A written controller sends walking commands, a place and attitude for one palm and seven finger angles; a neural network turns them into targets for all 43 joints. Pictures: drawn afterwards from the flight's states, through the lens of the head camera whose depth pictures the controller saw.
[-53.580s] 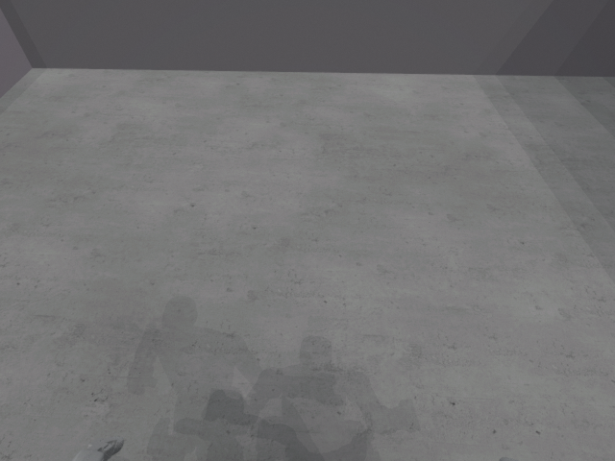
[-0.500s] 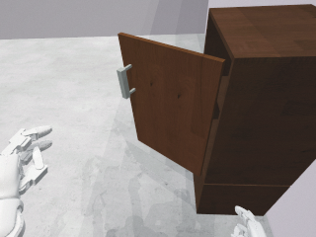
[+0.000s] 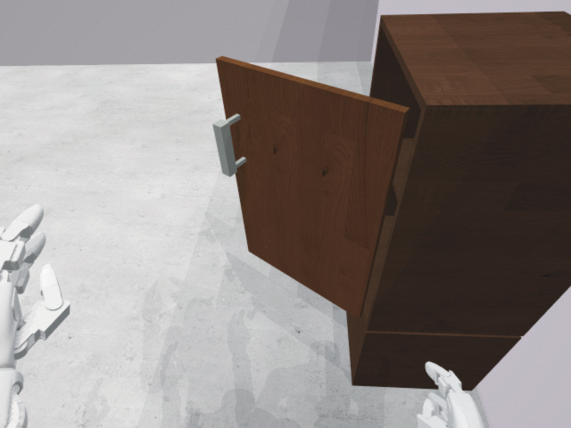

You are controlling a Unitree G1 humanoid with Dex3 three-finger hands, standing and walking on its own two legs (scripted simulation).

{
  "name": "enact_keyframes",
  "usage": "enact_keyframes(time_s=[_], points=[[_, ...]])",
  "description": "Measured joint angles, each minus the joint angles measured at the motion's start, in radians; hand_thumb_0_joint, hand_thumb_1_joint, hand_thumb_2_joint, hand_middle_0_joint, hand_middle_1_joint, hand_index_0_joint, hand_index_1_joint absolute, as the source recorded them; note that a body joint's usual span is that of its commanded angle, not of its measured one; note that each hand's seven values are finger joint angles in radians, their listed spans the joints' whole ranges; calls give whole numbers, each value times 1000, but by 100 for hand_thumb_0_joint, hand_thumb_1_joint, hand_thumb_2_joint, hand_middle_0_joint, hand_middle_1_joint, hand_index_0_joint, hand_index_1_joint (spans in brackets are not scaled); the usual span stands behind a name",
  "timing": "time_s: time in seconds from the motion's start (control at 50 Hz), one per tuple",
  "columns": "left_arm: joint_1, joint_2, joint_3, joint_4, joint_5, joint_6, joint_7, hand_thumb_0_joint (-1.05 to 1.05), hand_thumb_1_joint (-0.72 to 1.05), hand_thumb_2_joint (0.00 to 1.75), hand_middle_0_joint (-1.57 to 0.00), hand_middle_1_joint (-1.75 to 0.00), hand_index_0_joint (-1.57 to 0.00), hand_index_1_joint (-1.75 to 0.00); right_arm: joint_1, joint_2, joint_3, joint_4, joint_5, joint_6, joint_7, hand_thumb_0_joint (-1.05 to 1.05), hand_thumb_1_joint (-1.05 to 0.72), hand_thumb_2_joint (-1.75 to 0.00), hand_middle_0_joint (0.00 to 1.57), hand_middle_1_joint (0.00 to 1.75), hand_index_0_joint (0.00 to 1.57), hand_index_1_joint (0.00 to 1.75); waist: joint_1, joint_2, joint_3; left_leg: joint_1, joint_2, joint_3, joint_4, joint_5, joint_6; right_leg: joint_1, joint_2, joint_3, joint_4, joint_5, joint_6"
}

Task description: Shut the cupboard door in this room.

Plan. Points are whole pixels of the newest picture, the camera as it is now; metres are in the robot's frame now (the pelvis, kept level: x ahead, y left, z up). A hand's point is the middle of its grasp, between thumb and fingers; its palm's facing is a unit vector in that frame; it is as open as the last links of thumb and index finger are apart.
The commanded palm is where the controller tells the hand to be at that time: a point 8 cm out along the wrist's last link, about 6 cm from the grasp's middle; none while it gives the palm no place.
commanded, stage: step back with the hand held close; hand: left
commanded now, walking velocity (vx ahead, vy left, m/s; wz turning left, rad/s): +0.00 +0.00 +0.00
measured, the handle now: (232, 144) +0.66 +0.20 +0.06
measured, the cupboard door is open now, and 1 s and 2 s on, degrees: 56 56 56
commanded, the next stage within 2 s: stop stepping back and stand still in 1.40 s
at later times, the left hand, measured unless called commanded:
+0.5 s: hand (35, 311) +0.18 +0.29 +0.16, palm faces +0.37 -0.77 -0.53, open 7.4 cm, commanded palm +0.12 +0.32 +0.17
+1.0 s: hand out of the picture +0.05 +0.29 +0.16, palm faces +0.51 -0.75 -0.42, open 7.4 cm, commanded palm -0.01 +0.33 +0.17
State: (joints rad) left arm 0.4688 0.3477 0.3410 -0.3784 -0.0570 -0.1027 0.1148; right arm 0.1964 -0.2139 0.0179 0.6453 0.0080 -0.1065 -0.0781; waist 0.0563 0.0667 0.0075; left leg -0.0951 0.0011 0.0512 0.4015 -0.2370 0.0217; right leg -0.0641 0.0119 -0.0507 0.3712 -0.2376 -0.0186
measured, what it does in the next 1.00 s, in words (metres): shifts its weight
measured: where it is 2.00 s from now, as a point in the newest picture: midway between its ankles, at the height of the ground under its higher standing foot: outside the picture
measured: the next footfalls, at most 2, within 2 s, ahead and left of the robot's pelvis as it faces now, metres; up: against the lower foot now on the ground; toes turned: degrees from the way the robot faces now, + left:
right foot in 1.20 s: -0.16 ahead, -0.11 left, +0.00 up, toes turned +10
left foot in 1.46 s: -0.21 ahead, +0.15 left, +0.00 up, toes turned +8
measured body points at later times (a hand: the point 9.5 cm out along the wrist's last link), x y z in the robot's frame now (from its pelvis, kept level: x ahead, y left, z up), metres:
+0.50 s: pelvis -0.03 +0.03 -0.01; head -0.02 +0.02 +0.44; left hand +0.15 +0.33 +0.19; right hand +0.14 -0.23 -0.09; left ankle -0.01 +0.10 -0.74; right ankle -0.02 -0.10 -0.74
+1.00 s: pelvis -0.13 +0.02 -0.03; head -0.13 +0.04 +0.42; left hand +0.02 +0.33 +0.18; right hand +0.04 -0.21 -0.10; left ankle -0.01 +0.11 -0.74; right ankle -0.03 -0.11 -0.74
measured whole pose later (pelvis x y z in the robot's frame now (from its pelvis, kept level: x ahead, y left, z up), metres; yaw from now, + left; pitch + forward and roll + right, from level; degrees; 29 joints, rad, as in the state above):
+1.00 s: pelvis -0.13 +0.02 -0.03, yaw +3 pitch -1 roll -1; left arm 0.51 0.40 0.44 -0.53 -0.03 -0.25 0.17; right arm 0.23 -0.22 0.00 0.60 0.00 -0.07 -0.07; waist 0.01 -0.01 0.02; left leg -0.50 -0.01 0.07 0.68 -0.32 0.04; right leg -0.42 0.01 0.01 0.61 -0.18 0.02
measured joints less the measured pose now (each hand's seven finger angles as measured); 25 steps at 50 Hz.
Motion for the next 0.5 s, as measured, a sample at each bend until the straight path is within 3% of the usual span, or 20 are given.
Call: enact_keyframes(time_s=[0.1, 0.28, 0.5], points=[[-2, 4, 22, 17, -6, -4, -5, 2, 89, 89, -21, -30, -21, -30, 6, -6, -3, -3, 4, 16, 3, 1, -91, -90, 20, 30, 21, 30, -3, 8, 1, -14, 3, 2, 4, 0, 1, -12, 3, 2, -3, 3, 0], [43, 27, 29, -14, -1, -39, 4, 2, 89, 89, -21, -30, -21, -30, -14, -45, -33, -35, 10, 81, -4, 1, -91, -90, 20, 30, 21, 30, -39, 9, -13, -145, 1, 15, 79, -21, 17, -139, -3, 13, 57, -2, 15], [92, 123, 100, -95, -10, -45, 20, 2, 89, 89, -22, -30, -21, -30, -17, -22, -32, -102, 15, 135, -17, 1, -91, -90, 20, 29, 20, 30, -65, -42, -22, -215, -14, 42, 132, -11, 40, -229, -23, 39, 141, 0, 36]])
